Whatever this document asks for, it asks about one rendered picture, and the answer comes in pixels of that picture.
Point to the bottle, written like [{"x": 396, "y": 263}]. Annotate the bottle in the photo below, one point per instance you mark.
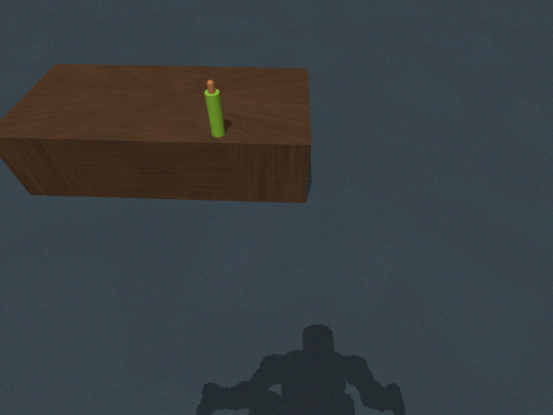
[{"x": 214, "y": 110}]

